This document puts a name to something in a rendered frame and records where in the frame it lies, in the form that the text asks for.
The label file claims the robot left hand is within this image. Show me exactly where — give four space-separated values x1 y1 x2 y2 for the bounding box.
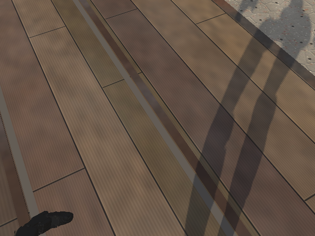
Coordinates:
14 210 74 236

